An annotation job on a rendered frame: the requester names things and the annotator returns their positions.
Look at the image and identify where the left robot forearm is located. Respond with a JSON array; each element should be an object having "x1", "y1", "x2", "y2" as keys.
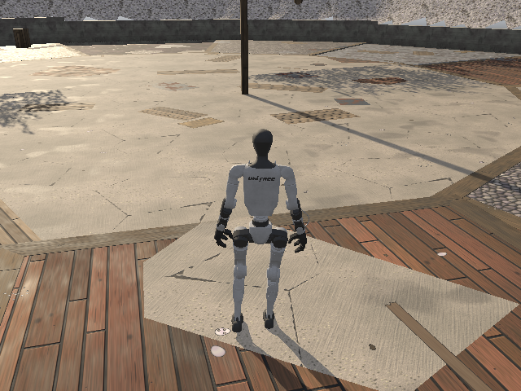
[{"x1": 217, "y1": 198, "x2": 232, "y2": 231}]

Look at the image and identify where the left robot upper arm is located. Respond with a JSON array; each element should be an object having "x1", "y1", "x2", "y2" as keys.
[{"x1": 224, "y1": 164, "x2": 245, "y2": 209}]

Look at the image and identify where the left robot hand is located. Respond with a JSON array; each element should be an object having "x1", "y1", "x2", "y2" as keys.
[{"x1": 214, "y1": 228, "x2": 233, "y2": 248}]

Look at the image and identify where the robot right shin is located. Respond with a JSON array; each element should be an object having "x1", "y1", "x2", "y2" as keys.
[{"x1": 266, "y1": 268, "x2": 280, "y2": 318}]

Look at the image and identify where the robot torso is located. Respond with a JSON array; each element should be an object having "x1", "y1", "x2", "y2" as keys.
[{"x1": 243, "y1": 161, "x2": 281, "y2": 244}]

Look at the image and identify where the right robot hand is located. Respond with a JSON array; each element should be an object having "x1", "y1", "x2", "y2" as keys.
[{"x1": 288, "y1": 232, "x2": 307, "y2": 253}]

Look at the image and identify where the right robot upper arm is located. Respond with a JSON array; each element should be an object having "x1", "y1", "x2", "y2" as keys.
[{"x1": 279, "y1": 165, "x2": 299, "y2": 210}]

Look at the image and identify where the right robot forearm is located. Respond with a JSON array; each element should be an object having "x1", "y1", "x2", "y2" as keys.
[{"x1": 290, "y1": 198, "x2": 305, "y2": 235}]

